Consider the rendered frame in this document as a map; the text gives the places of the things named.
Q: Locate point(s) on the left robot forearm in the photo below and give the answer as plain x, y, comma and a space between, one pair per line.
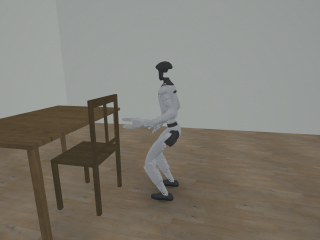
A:
163, 118

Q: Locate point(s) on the chair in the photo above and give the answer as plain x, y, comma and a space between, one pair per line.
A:
90, 154

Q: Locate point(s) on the left robot hand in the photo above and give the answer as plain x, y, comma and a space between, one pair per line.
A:
136, 123

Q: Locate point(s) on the right robot hand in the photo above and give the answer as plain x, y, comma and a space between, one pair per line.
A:
156, 128

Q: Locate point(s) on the robot right shin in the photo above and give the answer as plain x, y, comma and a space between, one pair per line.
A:
164, 167

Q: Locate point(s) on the table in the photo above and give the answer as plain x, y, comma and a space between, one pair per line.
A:
31, 130

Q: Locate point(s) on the left robot upper arm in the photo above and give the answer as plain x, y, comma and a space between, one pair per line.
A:
164, 93

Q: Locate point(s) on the robot right thigh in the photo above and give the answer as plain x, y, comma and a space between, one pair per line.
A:
160, 156

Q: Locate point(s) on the right robot upper arm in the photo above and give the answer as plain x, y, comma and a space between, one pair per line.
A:
178, 103

